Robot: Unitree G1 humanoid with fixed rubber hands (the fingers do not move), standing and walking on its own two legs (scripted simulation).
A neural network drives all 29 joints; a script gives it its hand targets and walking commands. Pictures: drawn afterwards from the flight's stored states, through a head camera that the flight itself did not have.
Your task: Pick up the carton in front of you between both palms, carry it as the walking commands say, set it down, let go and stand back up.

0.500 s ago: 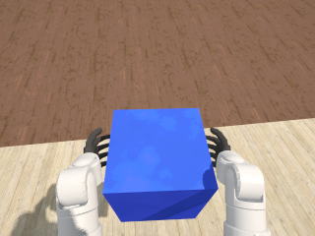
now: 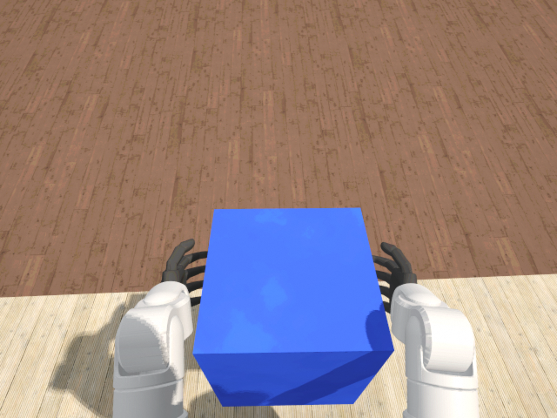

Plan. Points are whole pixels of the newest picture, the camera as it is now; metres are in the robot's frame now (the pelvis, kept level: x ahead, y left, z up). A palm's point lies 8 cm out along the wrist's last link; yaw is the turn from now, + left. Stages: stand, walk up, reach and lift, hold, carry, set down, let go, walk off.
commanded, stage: carry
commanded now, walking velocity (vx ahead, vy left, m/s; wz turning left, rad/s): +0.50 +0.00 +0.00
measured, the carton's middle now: (287, 312) +0.27 +0.00 -0.02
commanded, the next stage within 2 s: none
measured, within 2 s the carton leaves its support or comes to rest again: neither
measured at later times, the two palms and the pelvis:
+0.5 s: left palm (197, 93) +0.64 +0.17 +0.12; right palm (358, 101) +0.61 -0.13 +0.12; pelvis +0.34 +0.04 +0.00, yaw -5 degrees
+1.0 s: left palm (232, 6) +1.04 +0.14 +0.13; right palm (345, 8) +1.04 -0.16 +0.12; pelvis +0.65 -0.01 +0.00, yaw -2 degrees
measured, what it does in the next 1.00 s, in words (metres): walks ahead: left foot, then right foot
